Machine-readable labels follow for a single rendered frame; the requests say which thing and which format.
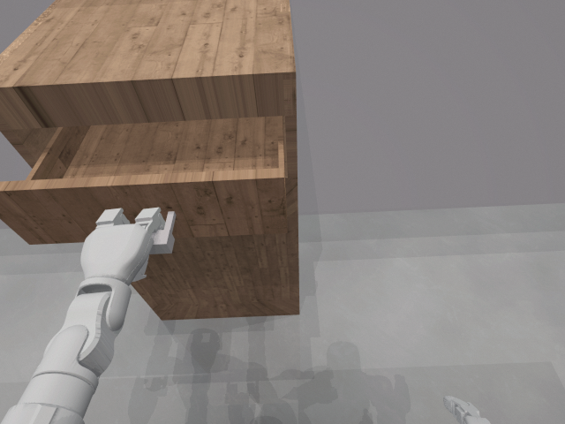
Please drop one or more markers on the right robot hand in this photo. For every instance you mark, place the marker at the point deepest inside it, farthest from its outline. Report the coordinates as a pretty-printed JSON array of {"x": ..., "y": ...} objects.
[{"x": 465, "y": 413}]

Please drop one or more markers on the robot left forearm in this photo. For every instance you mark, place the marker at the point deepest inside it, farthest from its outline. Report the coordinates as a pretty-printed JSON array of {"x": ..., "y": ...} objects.
[{"x": 63, "y": 384}]

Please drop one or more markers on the left robot hand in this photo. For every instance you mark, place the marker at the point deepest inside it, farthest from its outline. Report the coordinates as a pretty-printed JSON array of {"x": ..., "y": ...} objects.
[{"x": 119, "y": 249}]

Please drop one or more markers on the handle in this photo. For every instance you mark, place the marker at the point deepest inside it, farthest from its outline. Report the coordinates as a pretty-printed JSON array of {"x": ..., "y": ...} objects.
[{"x": 163, "y": 239}]

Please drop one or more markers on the cabinet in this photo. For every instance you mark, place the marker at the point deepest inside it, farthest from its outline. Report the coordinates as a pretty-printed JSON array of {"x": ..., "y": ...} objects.
[{"x": 112, "y": 62}]

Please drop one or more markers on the drawer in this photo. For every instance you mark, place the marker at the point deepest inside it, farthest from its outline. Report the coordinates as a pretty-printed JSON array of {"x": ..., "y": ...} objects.
[{"x": 222, "y": 177}]

